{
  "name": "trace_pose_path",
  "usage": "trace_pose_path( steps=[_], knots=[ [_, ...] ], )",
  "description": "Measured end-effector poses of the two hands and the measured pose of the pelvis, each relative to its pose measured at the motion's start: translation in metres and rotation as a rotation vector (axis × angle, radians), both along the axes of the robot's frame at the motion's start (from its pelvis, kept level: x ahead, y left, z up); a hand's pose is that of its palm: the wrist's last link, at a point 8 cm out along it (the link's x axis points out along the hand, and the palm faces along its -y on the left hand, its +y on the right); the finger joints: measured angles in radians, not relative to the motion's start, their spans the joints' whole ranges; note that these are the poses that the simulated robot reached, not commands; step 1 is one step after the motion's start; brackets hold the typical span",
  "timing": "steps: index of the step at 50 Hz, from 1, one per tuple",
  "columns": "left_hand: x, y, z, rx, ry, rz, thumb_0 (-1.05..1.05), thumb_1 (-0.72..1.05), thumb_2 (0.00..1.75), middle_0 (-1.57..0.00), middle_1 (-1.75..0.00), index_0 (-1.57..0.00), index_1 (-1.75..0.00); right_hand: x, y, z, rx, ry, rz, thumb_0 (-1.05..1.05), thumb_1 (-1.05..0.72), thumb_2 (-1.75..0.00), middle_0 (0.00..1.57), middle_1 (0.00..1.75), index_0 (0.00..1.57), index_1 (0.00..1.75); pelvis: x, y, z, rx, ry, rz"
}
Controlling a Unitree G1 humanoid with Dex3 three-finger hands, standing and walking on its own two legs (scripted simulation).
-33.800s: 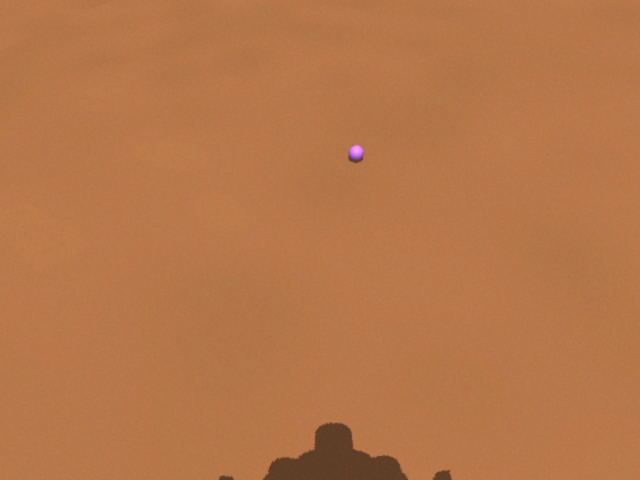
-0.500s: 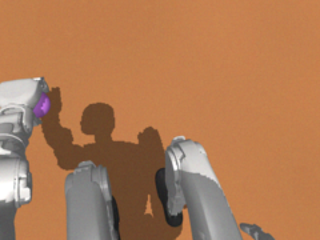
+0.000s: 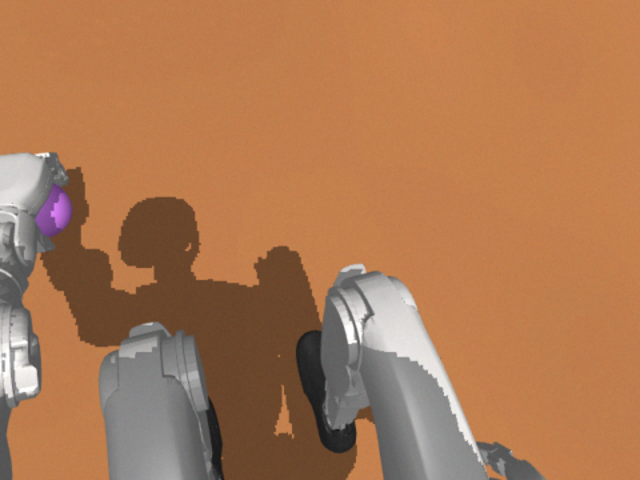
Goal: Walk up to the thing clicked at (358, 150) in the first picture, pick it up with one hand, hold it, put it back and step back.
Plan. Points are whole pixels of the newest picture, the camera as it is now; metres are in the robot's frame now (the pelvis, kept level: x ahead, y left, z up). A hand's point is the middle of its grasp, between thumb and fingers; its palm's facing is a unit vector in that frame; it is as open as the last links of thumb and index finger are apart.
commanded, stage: lower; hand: left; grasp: from above
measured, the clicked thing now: (36, 208) +0.49 +0.25 -0.21
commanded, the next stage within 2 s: rest in 0.06 s
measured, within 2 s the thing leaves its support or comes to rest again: rests again in 1.82 s
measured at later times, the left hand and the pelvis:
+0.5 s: hand (48, 221) +0.48 +0.25 -0.24, palm faces -0.47 -0.07 -0.88, open 9.9 cm; pelvis +0.00 +0.00 -0.03, yaw -3 degrees
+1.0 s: hand (56, 222) +0.49 +0.25 -0.27, palm faces -0.46 -0.08 -0.88, open 9.8 cm; pelvis +0.00 +0.00 -0.04, yaw -5 degrees
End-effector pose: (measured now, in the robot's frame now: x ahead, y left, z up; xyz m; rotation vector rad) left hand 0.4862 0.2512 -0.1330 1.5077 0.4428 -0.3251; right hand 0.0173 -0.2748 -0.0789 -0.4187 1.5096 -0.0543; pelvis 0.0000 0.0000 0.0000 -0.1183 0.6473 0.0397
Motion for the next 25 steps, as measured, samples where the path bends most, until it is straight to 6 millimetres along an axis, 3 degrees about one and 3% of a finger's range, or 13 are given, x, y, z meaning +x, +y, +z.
trace_pose_path(
  steps=[25],
  knots=[
    [0.003, -0.002, -0.050, -0.022, 0.003, 0.015, 0.00, 0.00, 0.54, -0.72, -0.61, -0.70, -0.60, -0.027, 0.009, -0.014, 0.025, 0.052, 0.022, 0.00, -0.91, -0.89, 0.21, 0.30, 0.20, 0.30, -0.002, 0.000, -0.029, -0.033, -0.046, -0.021]
  ],
)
